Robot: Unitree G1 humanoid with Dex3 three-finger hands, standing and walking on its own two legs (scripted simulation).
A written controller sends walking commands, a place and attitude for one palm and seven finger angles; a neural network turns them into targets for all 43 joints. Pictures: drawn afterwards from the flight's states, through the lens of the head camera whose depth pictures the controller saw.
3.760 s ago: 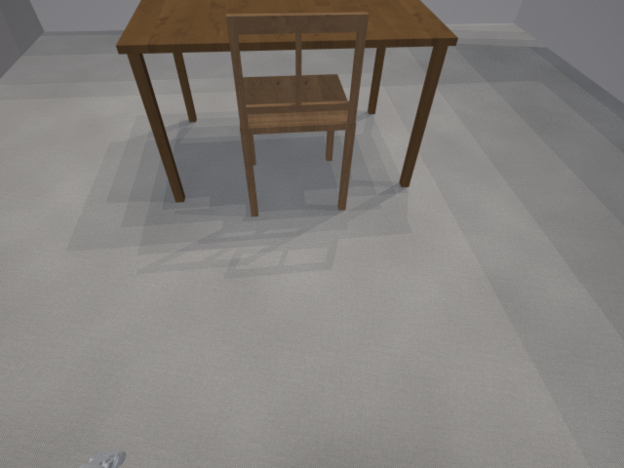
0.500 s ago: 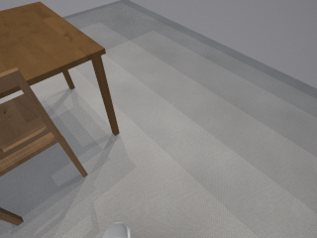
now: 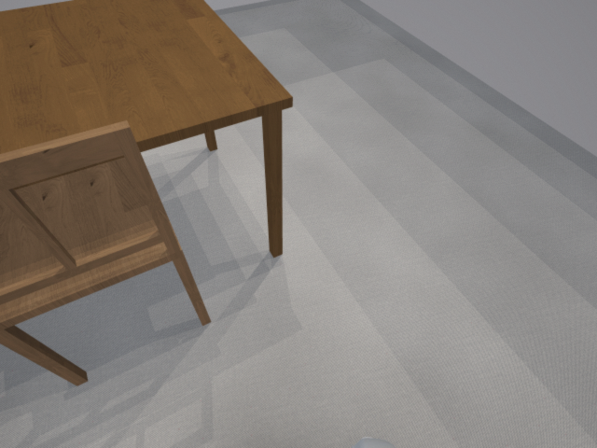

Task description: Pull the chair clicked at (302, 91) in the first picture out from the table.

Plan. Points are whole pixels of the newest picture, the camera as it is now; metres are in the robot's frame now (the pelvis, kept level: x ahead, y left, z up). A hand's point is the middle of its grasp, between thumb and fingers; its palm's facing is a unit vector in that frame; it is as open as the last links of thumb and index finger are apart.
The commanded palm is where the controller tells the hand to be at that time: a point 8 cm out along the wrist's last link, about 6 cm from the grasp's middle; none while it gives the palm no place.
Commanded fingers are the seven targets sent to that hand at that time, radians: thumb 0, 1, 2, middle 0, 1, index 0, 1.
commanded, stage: turn to face it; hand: left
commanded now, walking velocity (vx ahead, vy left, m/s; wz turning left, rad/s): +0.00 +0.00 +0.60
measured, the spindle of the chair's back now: (41, 231) +0.47 +0.51 -0.10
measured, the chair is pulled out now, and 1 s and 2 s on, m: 0.00 0.00 0.00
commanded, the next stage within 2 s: take the last steps up to it in 0.76 s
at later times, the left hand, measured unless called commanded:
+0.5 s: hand out of the picture +0.00 +0.15 -0.16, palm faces +0.34 -0.90 -0.26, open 7.4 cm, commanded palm none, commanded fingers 0.00 0.90 0.90 -0.20 -0.30 -0.20 -0.30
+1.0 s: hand out of the picture -0.03 +0.18 -0.16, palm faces +0.48 -0.84 -0.26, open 7.4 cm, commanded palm none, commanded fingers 0.00 0.90 0.90 -0.20 -0.30 -0.20 -0.30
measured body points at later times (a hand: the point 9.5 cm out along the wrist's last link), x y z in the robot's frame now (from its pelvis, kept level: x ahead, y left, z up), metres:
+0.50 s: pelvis +0.00 -0.05 +0.00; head +0.04 -0.05 +0.45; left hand -0.02 +0.20 -0.14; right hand +0.17 -0.28 -0.15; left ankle -0.06 +0.08 -0.69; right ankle +0.01 -0.16 -0.74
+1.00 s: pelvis +0.01 -0.03 +0.00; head +0.02 -0.03 +0.45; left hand -0.05 +0.23 -0.14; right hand +0.17 -0.21 -0.15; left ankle -0.06 +0.06 -0.74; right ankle +0.06 -0.14 -0.72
